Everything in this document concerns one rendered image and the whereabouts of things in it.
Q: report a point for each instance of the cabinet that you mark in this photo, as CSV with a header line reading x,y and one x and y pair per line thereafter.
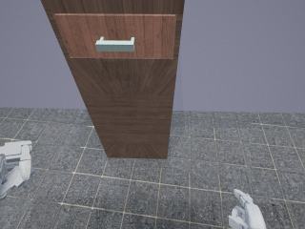
x,y
129,99

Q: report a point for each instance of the left robot hand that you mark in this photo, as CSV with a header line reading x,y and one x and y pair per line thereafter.
x,y
16,158

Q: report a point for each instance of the right robot hand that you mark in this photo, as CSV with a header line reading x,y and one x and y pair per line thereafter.
x,y
248,218

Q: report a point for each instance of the drawer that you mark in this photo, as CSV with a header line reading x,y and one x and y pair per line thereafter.
x,y
153,33

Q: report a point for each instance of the handle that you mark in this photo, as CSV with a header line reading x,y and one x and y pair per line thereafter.
x,y
103,45

